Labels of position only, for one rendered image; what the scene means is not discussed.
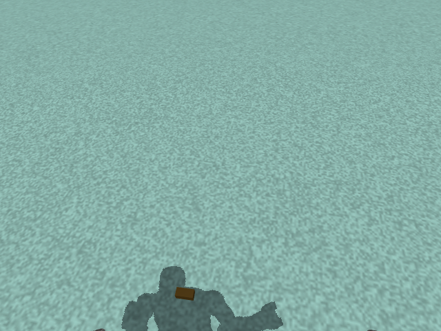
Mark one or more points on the small box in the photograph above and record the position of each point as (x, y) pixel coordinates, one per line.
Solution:
(185, 293)

